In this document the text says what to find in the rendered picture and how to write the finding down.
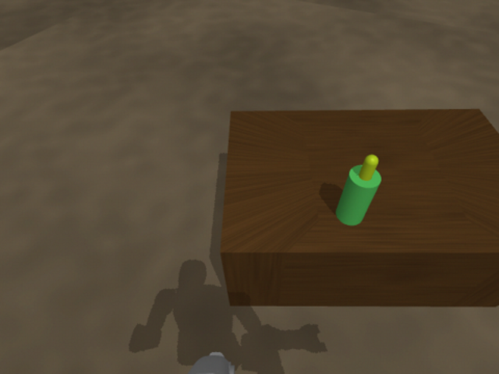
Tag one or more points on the bottle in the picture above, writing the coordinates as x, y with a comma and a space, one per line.
360, 188

